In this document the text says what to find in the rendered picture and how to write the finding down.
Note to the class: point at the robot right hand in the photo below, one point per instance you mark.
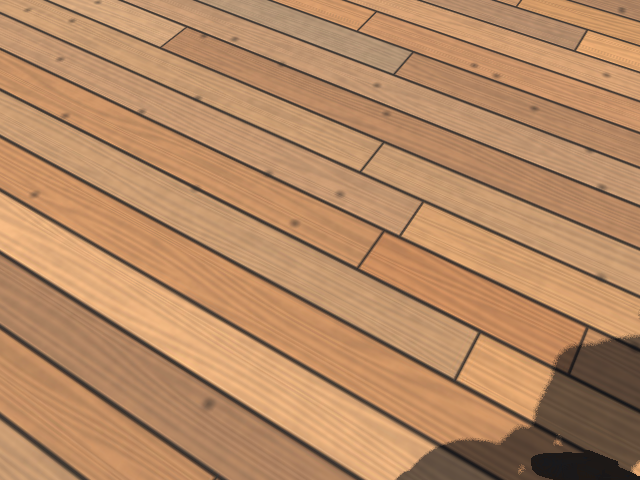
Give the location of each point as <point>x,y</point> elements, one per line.
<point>579,466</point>

